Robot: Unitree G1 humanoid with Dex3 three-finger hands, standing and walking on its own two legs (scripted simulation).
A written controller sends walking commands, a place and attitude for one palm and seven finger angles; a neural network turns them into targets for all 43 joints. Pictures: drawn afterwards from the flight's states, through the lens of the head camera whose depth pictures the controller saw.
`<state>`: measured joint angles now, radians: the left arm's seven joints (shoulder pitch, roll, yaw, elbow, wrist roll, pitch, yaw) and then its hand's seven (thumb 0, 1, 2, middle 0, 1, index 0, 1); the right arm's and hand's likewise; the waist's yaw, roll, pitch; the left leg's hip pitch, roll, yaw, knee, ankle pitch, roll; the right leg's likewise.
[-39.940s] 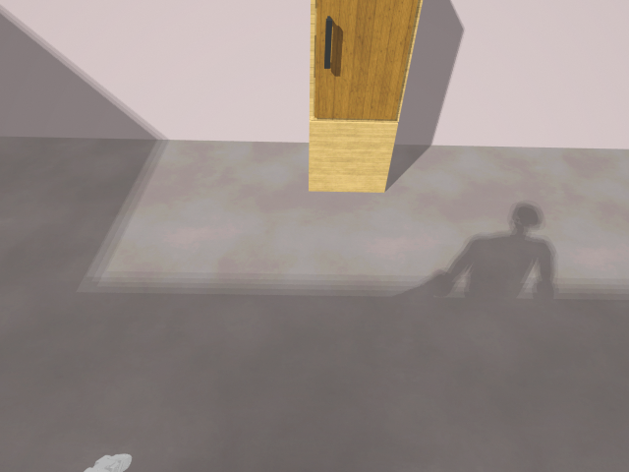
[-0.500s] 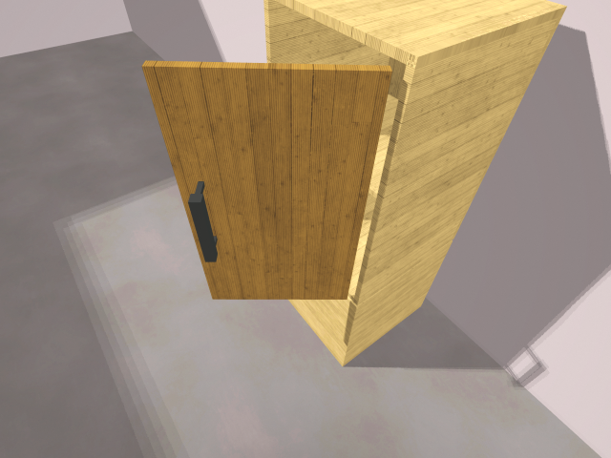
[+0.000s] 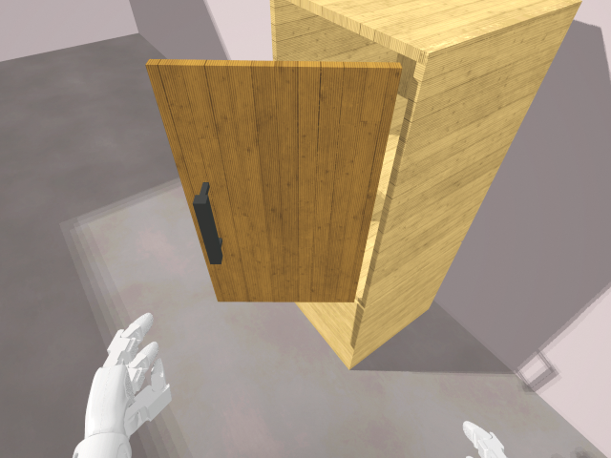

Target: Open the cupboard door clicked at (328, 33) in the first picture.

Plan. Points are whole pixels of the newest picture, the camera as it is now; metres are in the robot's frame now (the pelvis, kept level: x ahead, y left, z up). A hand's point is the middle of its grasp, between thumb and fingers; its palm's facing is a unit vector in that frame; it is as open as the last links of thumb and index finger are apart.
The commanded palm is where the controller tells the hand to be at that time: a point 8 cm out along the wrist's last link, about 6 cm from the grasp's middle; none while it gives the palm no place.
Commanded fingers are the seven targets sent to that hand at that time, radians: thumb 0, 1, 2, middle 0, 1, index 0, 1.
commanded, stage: raise the hand with hooked fingers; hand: left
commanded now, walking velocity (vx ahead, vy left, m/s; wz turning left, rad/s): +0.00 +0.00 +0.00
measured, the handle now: (211, 224) +0.51 +0.19 -0.02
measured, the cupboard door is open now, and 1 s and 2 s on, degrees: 54 54 54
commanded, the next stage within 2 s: move the hooked fingers beside the handle in 1.90 s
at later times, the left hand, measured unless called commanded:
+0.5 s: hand (177, 402) +0.21 +0.18 -0.03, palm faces -0.06 -0.99 -0.09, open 10.3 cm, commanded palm +0.16 +0.25 -0.03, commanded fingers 0.00 0.06 0.54 -0.26 -0.84 -0.26 -0.84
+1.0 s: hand (132, 368) +0.24 +0.24 -0.01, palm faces +0.04 -1.00 -0.06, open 13.1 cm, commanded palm +0.22 +0.30 -0.01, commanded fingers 0.00 -0.50 0.30 -0.30 -1.20 -0.30 -1.20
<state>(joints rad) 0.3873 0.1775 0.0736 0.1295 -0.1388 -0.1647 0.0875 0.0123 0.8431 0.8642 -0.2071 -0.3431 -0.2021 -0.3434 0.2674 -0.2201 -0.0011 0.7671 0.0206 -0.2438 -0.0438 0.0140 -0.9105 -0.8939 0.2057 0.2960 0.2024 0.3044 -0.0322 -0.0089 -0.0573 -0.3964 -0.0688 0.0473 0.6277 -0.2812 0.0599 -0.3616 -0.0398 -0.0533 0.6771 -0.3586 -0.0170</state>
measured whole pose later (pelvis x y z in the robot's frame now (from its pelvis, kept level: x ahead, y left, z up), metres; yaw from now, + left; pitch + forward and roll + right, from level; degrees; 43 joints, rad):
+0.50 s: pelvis -0.02 -0.05 -0.09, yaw +0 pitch +16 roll -2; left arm 0.28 0.31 0.28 0.13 -0.36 -0.47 -0.47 0.01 0.29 0.63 -0.24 -0.69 -0.24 -0.70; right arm 0.14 -0.21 0.02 0.62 0.04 -0.21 -0.07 0.02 -0.91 -0.89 0.21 0.30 0.20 0.30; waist 0.02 0.03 -0.14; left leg -1.01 0.03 -0.05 1.23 -0.51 -0.02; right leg -0.92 0.04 -0.16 1.20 -0.57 -0.09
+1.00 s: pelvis -0.01 +0.00 -0.06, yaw -1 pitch +15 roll -3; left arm 0.23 0.33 0.33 0.16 -0.34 -0.43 -0.34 -0.01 -0.30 0.38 -0.29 -1.07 -0.29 -1.07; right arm 0.25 -0.25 0.00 0.57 0.03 -0.22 -0.07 0.02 -0.91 -0.89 0.21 0.30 0.20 0.30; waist -0.02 0.00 -0.13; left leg -0.90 0.01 0.02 1.11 -0.47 0.06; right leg -0.82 0.02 -0.09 1.05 -0.50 -0.02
